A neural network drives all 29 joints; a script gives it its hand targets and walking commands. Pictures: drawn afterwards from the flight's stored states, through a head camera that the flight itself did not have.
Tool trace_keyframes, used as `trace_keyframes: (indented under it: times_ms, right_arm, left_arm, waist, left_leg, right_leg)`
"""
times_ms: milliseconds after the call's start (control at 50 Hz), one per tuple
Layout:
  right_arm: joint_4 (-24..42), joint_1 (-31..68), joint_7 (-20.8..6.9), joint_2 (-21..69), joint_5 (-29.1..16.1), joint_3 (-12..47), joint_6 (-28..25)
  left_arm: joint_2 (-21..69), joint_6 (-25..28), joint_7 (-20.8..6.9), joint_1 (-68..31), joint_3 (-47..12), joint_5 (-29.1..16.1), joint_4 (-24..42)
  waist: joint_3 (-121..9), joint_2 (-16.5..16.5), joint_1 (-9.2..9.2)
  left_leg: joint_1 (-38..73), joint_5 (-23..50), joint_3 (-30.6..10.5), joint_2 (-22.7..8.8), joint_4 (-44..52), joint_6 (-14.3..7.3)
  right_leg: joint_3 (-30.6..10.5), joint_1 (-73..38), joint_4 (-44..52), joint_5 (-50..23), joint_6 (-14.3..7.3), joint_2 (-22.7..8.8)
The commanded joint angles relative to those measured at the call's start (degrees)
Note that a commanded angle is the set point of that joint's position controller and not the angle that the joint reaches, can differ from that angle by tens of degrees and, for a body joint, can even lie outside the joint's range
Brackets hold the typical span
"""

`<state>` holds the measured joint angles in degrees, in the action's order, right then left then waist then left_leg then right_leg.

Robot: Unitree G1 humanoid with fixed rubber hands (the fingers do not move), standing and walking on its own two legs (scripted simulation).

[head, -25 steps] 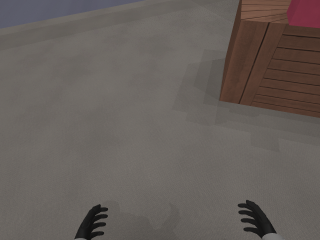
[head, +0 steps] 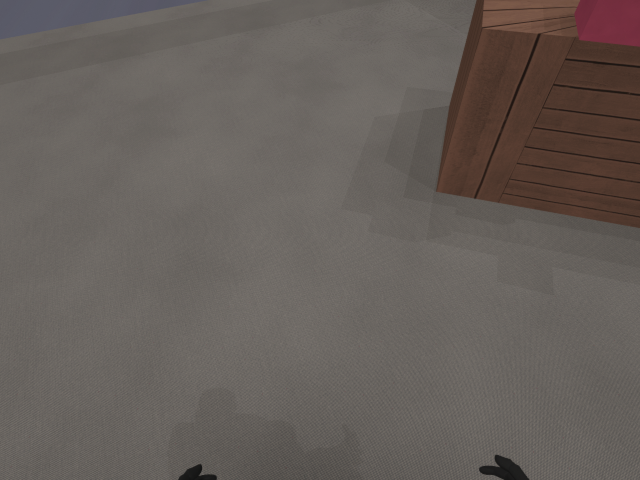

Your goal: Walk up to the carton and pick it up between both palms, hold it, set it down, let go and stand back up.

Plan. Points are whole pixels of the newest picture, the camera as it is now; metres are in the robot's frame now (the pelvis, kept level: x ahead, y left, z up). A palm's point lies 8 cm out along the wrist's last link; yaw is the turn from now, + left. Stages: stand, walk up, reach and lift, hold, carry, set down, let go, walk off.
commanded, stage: stand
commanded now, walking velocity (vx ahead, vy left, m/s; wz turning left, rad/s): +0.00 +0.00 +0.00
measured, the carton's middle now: out of the picture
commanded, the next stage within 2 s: none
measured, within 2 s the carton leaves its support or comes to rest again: neither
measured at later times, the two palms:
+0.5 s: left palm out of the picture +0.06 +0.23 -0.12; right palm out of the picture +0.06 -0.22 -0.12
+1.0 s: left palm out of the picture +0.01 +0.22 -0.13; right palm out of the picture +0.01 -0.22 -0.13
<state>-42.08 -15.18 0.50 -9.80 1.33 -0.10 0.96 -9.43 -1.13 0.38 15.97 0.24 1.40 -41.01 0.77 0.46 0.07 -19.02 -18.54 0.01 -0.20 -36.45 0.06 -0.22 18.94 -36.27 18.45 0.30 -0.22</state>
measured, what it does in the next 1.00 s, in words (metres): stands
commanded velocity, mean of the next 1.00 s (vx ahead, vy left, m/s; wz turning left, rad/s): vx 0.00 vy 0.00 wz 0.00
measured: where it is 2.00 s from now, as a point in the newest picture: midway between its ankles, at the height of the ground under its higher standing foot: outside the picture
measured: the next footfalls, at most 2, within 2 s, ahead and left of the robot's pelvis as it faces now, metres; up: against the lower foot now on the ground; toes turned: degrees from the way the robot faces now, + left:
none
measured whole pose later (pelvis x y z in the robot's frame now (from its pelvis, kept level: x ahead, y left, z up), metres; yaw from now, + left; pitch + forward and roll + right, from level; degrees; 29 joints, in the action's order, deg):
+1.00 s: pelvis +0.00 +0.00 +0.01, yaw +0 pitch -1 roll +0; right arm -58.9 -16.7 1.8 -7.7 0.8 -2.3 0.0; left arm -7.7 0.0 1.9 17.4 2.2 1.0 -58.3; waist 2.5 0.4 0.1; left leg -11.8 -14.2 0.0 0.2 -27.0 -0.3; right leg -0.6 11.8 -26.9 14.1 0.7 -0.6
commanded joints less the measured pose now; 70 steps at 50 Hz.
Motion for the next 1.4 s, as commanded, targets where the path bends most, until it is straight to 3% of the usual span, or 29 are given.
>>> trace_keyframes:
  times_ms: [0, 120, 140, 180, 260, 380, 640, 800, 880, 1020, 1100, 1380]
  right_arm:
    - [4.51, 0.58, 0.31, -4.82, 0.16, -1.98, -1.38]
    - [3.15, -0.72, 0.31, -5.07, -0.09, -2.37, -1.65]
    - [2.88, -0.43, 0.38, -5.12, -0.05, -2.30, -1.78]
    - [2.57, -0.08, 0.30, -4.80, -0.14, -2.41, -1.97]
    - [1.07, -0.87, 0.57, -4.97, 0.09, -2.66, -2.01]
    - [-1.26, -1.60, 0.89, -4.59, -0.12, -2.86, -1.92]
    - [-7.81, -3.77, 1.31, -3.95, -0.31, -3.44, -2.05]
    - [-11.86, -4.15, 1.55, -3.78, -0.45, -3.55, -2.04]
    - [-14.07, -4.36, 1.52, -2.65, -0.56, -3.31, -1.97]
    - [-17.35, -5.14, 1.74, -2.41, -0.59, -3.13, -1.60]
    - [-18.83, -5.14, 1.75, -1.99, -0.57, -2.89, -1.62]
    - [-22.01, -5.47, 1.93, -0.84, -0.69, -2.14, -1.44]
  left_arm:
    - [-5.20, 1.41, 0.39, -0.03, 1.88, 0.15, 4.23]
    - [-5.15, 1.64, 0.44, 0.69, 2.10, 0.04, 2.60]
    - [-5.23, 1.74, 0.46, 0.72, 2.29, -0.08, 2.70]
    - [-5.55, 1.70, 0.53, 1.59, 2.39, -0.04, 1.67]
    - [-4.83, 1.81, 0.75, 1.96, 2.45, -0.19, 0.38]
    - [-4.65, 2.03, 0.90, 2.44, 2.73, -0.20, -1.88]
    - [-4.59, 2.12, 1.54, 3.56, 3.36, -0.30, -8.10]
    - [-4.19, 2.04, 1.71, 4.83, 3.37, -0.37, -12.64]
    - [-3.93, 2.05, 1.79, 5.13, 3.28, -0.33, -14.66]
    - [-2.49, 1.83, 1.93, 5.24, 2.53, -0.39, -17.98]
    - [-2.04, 1.81, 1.92, 5.59, 2.35, -0.49, -19.36]
    - [-0.71, 1.58, 2.19, 5.87, 1.72, -0.49, -22.80]
  waist:
    - [-1.81, -0.70, -0.02]
    - [-3.42, 0.21, -0.12]
    - [-3.45, -0.98, 0.16]
    - [-3.38, 0.34, 0.42]
    - [-2.21, -1.82, 0.21]
    - [-1.52, 0.18, 0.16]
    - [0.20, -1.09, -0.21]
    - [0.39, -0.01, 0.04]
    - [1.38, -1.17, 0.24]
    - [3.32, 0.34, -0.22]
    - [3.44, -0.85, -0.01]
    - [4.65, -0.14, -0.26]
  left_leg:
    - [0.80, 5.40, -3.05, -2.15, 6.34, -1.99]
    - [1.78, 6.38, -3.55, -2.57, 6.91, -2.12]
    - [1.45, 6.92, -3.87, -2.72, 7.51, -2.27]
    - [1.98, 7.02, -3.95, -2.79, 7.57, -2.35]
    - [1.92, 7.88, -4.25, -3.11, 8.52, -2.53]
    - [3.06, 8.19, -4.10, -3.07, 9.15, -2.49]
    - [4.95, 10.62, -4.23, -3.39, 11.55, -2.59]
    - [6.45, 11.35, -4.40, -3.69, 13.07, -2.62]
    - [6.42, 10.68, -4.09, -3.44, 13.83, -2.27]
    - [6.96, 8.34, -4.12, -3.51, 14.86, -2.09]
    - [7.14, 8.13, -4.10, -3.49, 15.45, -1.98]
    - [6.59, 7.48, -4.00, -3.61, 16.09, -1.62]
  right_leg:
    - [-3.38, 0.46, 6.82, -3.75, -2.45, -2.13]
    - [-3.59, -1.73, 7.46, -5.54, -2.55, -2.44]
    - [-3.36, -2.18, 7.01, -5.92, -2.46, -2.30]
    - [-3.32, -1.66, 7.40, -6.14, -2.41, -2.26]
    - [-3.41, -2.17, 7.44, -7.12, -2.39, -2.46]
    - [-3.87, -2.47, 8.70, -7.42, -2.49, -2.72]
    - [-4.07, -5.01, 10.98, -9.56, -2.46, -3.14]
    - [-4.18, -6.60, 12.43, -10.92, -2.44, -3.46]
    - [-4.16, -7.00, 13.15, -10.47, -2.30, -3.56]
    - [-4.24, -6.01, 14.89, -8.16, -2.08, -3.63]
    - [-4.23, -6.44, 15.07, -8.35, -1.96, -3.58]
    - [-4.22, -6.14, 16.34, -6.60, -1.94, -3.72]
